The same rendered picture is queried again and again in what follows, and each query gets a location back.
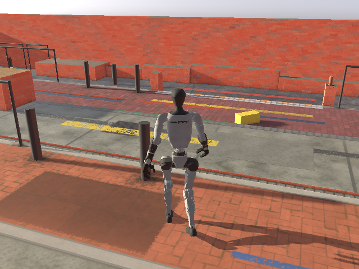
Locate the robot right hand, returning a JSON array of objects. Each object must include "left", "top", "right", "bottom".
[{"left": 196, "top": 148, "right": 209, "bottom": 157}]

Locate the robot right shin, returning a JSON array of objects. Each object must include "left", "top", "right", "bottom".
[{"left": 185, "top": 190, "right": 195, "bottom": 229}]

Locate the left robot upper arm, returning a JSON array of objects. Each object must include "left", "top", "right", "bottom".
[{"left": 152, "top": 113, "right": 168, "bottom": 145}]

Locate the robot right forearm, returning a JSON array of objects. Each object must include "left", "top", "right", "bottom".
[{"left": 200, "top": 133, "right": 208, "bottom": 150}]

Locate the right robot upper arm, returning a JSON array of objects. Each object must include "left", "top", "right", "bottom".
[{"left": 190, "top": 112, "right": 206, "bottom": 142}]

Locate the robot left hand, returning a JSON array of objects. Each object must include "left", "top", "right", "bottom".
[{"left": 142, "top": 162, "right": 155, "bottom": 179}]

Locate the robot right thigh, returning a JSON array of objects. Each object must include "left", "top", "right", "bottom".
[{"left": 183, "top": 157, "right": 199, "bottom": 199}]

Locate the robot left forearm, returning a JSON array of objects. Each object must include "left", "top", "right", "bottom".
[{"left": 144, "top": 137, "right": 157, "bottom": 165}]

